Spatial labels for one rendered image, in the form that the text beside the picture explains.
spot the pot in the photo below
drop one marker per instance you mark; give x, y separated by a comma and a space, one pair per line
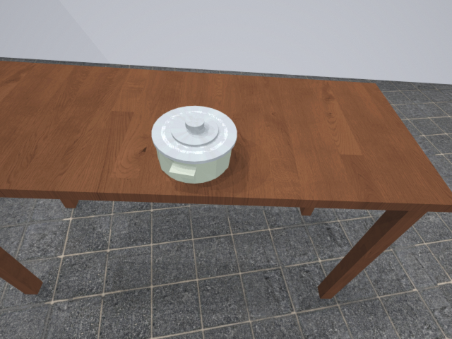
193, 174

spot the knob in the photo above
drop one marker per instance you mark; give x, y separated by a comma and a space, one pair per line
194, 123

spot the lid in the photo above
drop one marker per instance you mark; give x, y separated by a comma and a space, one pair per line
172, 139

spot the table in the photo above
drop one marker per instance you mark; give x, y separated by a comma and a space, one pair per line
74, 133

